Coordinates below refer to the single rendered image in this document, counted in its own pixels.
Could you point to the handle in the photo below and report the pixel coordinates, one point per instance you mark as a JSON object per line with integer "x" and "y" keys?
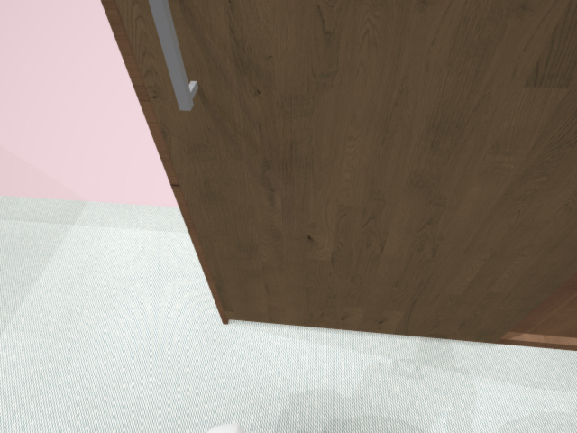
{"x": 169, "y": 43}

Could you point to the wardrobe door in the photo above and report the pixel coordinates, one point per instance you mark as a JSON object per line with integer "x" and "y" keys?
{"x": 405, "y": 167}
{"x": 556, "y": 315}

